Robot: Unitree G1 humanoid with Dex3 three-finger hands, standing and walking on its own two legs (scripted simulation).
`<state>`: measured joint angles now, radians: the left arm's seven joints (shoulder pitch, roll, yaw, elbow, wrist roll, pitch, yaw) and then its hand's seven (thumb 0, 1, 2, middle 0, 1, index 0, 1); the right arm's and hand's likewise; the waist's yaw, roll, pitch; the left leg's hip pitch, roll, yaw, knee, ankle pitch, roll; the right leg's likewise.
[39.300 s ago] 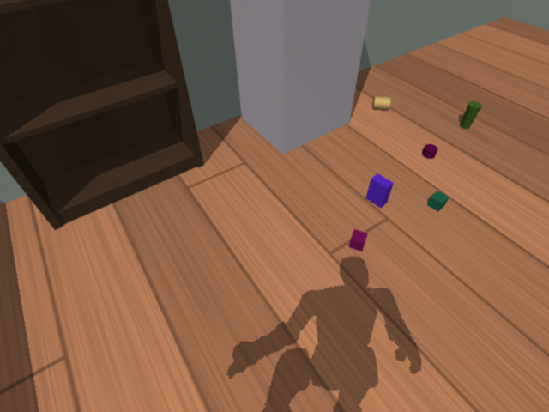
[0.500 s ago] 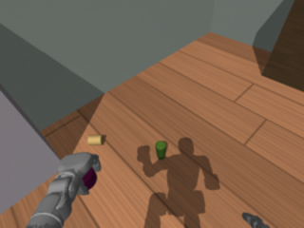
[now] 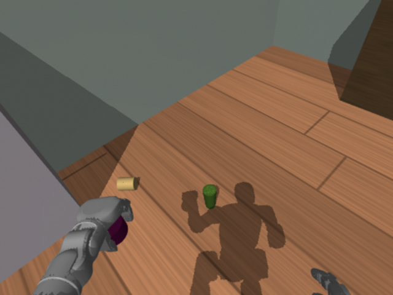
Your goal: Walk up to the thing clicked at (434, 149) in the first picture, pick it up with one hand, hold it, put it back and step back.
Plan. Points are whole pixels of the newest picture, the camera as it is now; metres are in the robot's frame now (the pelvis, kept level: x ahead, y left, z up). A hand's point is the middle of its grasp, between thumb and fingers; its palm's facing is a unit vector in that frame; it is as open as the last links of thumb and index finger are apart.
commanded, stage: hold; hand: left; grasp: from above
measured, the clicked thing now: (110, 227) +0.31 +0.23 -0.05
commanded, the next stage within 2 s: crouch in 0.60 s
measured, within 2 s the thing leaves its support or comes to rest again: neither
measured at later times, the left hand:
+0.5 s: hand (108, 229) +0.30 +0.22 -0.03, palm faces -0.43 -0.06 -0.90, open 8.5 cm
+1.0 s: hand (111, 236) +0.30 +0.22 -0.06, palm faces -0.45 -0.06 -0.89, open 8.5 cm
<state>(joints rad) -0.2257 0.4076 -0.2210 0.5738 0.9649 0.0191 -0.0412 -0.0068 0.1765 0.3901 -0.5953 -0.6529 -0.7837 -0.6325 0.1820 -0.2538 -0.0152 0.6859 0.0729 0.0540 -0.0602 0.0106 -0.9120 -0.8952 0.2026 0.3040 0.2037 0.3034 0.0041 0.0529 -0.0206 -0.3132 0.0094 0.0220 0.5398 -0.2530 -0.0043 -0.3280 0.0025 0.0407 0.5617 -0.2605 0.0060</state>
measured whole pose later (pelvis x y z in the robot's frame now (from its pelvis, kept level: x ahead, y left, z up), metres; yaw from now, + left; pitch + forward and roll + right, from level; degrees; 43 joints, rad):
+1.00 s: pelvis +0.01 +0.00 +0.00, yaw +1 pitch +4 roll +0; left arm -0.25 0.40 -0.20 0.71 1.01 -0.04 0.06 0.00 0.15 0.42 -0.60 -0.65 -0.79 -0.63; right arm 0.17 -0.25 -0.02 0.68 0.06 0.08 -0.05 0.01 -0.90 -0.89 0.20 0.30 0.20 0.30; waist -0.01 0.03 -0.01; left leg -0.36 0.01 0.01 0.56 -0.27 0.00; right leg -0.37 0.00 0.03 0.58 -0.28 0.00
